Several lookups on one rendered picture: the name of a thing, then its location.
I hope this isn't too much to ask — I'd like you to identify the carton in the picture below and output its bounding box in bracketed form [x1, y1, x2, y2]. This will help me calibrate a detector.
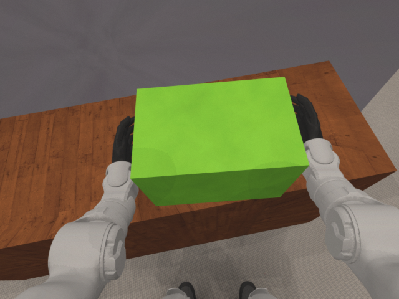
[130, 77, 309, 206]

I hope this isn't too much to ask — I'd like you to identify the left robot upper arm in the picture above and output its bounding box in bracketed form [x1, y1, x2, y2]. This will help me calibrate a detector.
[15, 222, 126, 299]

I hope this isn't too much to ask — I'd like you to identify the right robot foot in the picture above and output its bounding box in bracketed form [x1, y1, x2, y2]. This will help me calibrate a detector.
[239, 281, 256, 299]

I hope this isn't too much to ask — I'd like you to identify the robot right forearm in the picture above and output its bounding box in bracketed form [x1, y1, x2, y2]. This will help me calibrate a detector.
[302, 138, 387, 225]

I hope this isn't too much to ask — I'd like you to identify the pedestal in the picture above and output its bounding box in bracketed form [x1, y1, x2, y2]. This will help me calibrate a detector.
[0, 61, 397, 280]

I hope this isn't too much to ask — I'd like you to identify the robot left forearm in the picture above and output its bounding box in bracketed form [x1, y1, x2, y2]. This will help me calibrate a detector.
[48, 161, 139, 275]

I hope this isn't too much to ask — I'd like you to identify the left robot shin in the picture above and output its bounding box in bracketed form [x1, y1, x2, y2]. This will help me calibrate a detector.
[166, 288, 186, 296]

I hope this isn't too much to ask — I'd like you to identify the right robot upper arm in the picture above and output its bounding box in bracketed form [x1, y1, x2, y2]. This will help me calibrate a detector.
[325, 204, 399, 299]

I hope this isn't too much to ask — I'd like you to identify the robot right hand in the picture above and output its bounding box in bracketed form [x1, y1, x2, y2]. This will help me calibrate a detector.
[290, 93, 323, 144]

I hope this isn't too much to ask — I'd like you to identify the robot left hand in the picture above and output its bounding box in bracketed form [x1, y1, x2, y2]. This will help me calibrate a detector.
[112, 116, 135, 163]

